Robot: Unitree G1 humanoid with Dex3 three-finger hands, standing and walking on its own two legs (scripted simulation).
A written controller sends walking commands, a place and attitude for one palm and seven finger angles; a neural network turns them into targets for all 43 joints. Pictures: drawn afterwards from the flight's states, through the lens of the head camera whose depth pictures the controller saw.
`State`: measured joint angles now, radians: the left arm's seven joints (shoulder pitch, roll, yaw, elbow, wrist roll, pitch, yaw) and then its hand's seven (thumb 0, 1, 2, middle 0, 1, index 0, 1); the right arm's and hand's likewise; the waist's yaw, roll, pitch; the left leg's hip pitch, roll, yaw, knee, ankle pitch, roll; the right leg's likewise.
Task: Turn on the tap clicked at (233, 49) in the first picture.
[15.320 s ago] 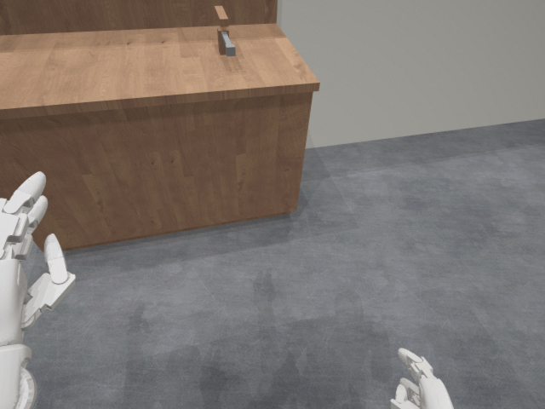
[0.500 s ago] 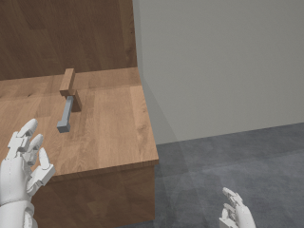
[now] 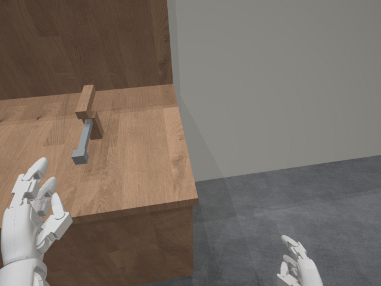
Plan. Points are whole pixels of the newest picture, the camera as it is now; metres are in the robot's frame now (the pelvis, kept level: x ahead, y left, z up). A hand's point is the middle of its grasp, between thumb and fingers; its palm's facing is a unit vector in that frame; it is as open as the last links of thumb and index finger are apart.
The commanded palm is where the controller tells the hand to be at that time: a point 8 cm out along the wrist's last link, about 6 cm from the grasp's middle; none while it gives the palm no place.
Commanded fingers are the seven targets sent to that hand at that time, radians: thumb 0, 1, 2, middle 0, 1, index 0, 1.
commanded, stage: turn the palm inward beside the body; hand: left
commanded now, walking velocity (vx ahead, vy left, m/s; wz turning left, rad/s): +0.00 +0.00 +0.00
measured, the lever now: (80, 156) +0.37 +0.33 +0.07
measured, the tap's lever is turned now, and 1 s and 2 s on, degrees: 0 0 0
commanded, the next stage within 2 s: reach beside the lever's end, fingers flat in 0.38 s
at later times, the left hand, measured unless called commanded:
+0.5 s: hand (86, 206) +0.21 +0.21 +0.14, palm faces +0.47 -0.88 -0.12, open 7.4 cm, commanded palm +0.15 +0.25 +0.15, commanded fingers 0.00 0.90 0.90 -0.20 -0.30 -0.20 -0.30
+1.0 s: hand (77, 196) +0.23 +0.24 +0.12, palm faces +0.48 -0.87 -0.11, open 7.4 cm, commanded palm +0.19 +0.29 +0.12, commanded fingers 0.00 0.90 0.90 -0.19 -0.28 -0.19 -0.28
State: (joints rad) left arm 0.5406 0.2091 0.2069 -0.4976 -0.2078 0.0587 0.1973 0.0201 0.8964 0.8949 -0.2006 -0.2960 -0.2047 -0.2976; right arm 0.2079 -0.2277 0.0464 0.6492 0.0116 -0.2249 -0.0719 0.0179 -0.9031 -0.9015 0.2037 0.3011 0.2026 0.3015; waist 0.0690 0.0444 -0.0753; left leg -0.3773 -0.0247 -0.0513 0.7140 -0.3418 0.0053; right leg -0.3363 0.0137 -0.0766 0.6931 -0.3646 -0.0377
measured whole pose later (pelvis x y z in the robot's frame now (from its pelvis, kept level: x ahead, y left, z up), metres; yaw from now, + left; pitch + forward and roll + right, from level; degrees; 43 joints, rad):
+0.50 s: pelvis +0.02 -0.02 +0.00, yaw +0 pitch +2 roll +0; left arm 0.55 0.19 0.21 -0.48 -0.22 0.06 0.17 0.02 0.90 0.89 -0.20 -0.30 -0.20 -0.30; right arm 0.22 -0.24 0.03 0.65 0.01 -0.23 -0.07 0.02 -0.90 -0.90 0.20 0.30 0.20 0.30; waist 0.08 0.05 -0.10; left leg -0.35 -0.01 -0.06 0.69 -0.36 -0.02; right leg -0.32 0.03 -0.09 0.68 -0.39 -0.06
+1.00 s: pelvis +0.01 -0.01 +0.00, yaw +0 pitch +2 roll +0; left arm 0.34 0.22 0.28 -0.21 -0.23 -0.02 0.15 0.02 0.90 0.90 -0.20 -0.29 -0.20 -0.30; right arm 0.20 -0.24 0.03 0.70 0.02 -0.23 -0.09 0.02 -0.90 -0.90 0.20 0.30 0.20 0.30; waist 0.05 0.05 -0.07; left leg -0.39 -0.01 -0.05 0.68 -0.33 -0.01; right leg -0.35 0.02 -0.08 0.67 -0.36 -0.05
